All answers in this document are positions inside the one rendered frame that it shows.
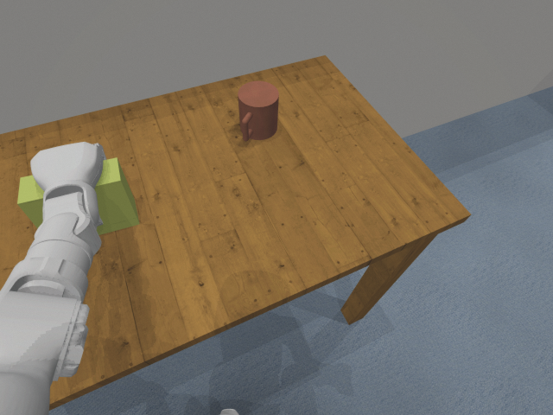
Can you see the left robot hand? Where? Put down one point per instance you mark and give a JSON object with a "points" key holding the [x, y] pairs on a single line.
{"points": [[80, 162]]}

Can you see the sponge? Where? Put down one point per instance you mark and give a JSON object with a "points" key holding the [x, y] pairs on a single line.
{"points": [[117, 207]]}

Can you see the left robot upper arm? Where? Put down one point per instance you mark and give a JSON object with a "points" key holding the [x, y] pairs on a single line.
{"points": [[42, 338]]}

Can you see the table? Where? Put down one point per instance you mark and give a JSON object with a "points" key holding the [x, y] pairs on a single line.
{"points": [[230, 229]]}

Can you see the robot left forearm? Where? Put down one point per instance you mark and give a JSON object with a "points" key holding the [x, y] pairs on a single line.
{"points": [[61, 255]]}

